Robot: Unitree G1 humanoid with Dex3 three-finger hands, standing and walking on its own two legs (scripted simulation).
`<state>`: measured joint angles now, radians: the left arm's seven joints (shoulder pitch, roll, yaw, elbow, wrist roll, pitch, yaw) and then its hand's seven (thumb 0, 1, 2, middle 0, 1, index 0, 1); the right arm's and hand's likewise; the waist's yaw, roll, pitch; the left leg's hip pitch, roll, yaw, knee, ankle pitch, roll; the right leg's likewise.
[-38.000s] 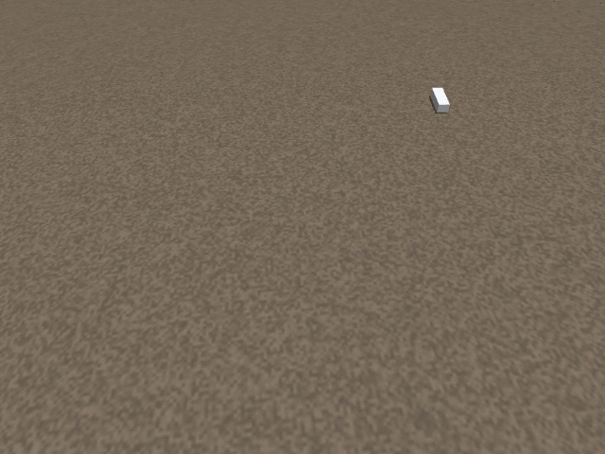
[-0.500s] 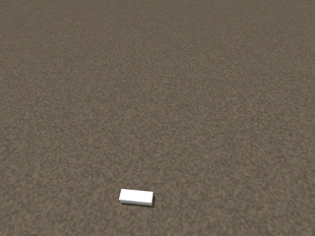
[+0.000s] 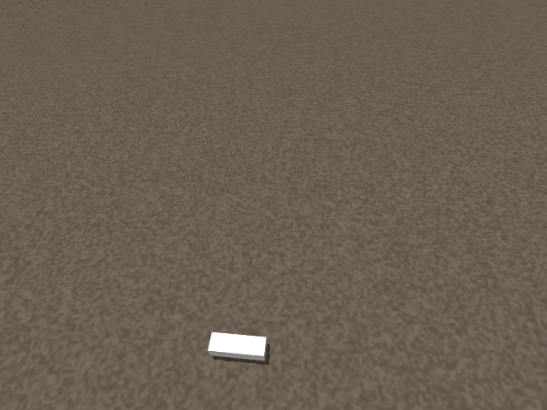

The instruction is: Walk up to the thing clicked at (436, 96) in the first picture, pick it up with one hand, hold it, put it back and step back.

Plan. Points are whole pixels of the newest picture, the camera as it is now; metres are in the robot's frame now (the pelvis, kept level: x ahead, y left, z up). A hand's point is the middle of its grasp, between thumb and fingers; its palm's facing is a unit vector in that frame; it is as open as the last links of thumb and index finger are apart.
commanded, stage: stand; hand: left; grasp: from above
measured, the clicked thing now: (238, 346) +0.46 +0.19 -0.76
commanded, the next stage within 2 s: step back in 1.48 s
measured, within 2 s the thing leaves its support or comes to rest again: neither
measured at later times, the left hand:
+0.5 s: hand out of the picture +0.07 +0.24 -0.16, palm faces +0.03 -0.94 -0.33, open 7.4 cm
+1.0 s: hand out of the picture +0.09 +0.23 -0.16, palm faces +0.02 -0.94 -0.33, open 7.4 cm
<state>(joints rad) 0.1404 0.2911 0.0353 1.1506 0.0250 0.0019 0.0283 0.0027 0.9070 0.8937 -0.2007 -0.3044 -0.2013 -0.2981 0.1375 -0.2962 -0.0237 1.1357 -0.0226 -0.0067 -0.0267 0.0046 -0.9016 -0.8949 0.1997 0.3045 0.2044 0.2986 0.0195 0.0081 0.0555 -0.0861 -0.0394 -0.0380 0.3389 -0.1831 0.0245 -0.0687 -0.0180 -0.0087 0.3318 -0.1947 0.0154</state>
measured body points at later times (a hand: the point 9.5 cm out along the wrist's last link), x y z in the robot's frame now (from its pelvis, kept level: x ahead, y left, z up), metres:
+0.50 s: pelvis +0.01 +0.00 +0.00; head +0.01 -0.01 +0.45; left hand +0.07 +0.29 -0.14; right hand +0.07 -0.29 -0.14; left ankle +0.00 +0.10 -0.75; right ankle +0.00 -0.13 -0.75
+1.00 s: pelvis +0.01 -0.01 +0.00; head +0.01 -0.02 +0.45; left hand +0.08 +0.28 -0.13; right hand +0.09 -0.31 -0.14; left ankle +0.00 +0.10 -0.75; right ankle +0.00 -0.13 -0.75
